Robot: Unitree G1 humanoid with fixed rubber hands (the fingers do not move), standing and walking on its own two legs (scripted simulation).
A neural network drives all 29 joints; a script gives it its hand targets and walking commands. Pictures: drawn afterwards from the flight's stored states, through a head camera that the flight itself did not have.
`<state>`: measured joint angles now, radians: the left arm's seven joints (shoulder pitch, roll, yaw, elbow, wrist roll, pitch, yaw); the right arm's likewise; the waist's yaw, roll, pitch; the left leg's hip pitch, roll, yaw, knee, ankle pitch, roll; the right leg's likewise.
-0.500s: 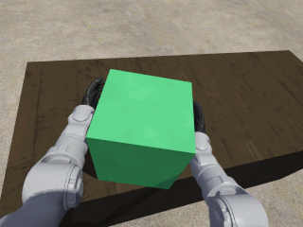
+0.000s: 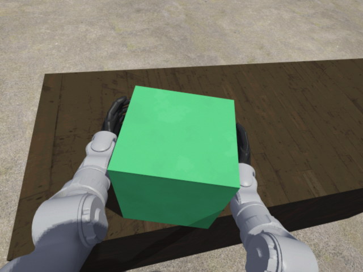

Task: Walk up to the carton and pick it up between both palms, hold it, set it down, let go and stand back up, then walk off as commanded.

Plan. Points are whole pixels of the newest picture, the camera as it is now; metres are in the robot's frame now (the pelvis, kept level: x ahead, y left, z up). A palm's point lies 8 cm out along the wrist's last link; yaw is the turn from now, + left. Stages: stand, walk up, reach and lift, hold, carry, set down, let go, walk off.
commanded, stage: reach and lift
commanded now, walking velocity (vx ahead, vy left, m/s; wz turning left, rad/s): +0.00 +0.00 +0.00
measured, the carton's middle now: (174, 163) +0.37 -0.03 +0.02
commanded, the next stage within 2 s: none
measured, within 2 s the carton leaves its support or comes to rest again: leaves its support in 0.54 s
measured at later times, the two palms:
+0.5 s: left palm (112, 129) +0.45 +0.10 +0.05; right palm (242, 160) +0.34 -0.18 +0.03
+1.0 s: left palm (109, 131) +0.43 +0.11 +0.07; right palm (242, 164) +0.33 -0.18 +0.04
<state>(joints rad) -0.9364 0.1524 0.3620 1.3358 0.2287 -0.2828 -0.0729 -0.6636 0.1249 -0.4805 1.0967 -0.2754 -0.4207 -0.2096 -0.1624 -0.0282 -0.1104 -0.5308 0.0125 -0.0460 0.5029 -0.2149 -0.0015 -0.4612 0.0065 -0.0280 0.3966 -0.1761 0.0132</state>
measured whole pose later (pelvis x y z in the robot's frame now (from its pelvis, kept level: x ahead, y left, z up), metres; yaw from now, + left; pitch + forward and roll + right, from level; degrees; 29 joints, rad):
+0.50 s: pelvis +0.00 +0.00 +0.00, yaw +0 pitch +14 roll -2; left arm -0.93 0.14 0.33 1.34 0.23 -0.34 -0.06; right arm -0.64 0.12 -0.48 1.10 -0.27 -0.50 -0.22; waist -0.16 -0.03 -0.11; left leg -0.53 0.01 -0.05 0.49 -0.20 0.00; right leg -0.46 0.01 -0.03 0.37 -0.15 0.01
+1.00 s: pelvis -0.02 +0.00 +0.00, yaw +0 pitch +14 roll -2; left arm -0.93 0.12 0.26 1.34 0.23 -0.38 -0.01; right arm -0.62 0.10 -0.48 1.12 -0.27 -0.55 -0.22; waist -0.12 -0.03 -0.13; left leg -0.53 0.01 -0.05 0.45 -0.16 0.00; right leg -0.46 0.00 -0.03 0.33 -0.12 0.01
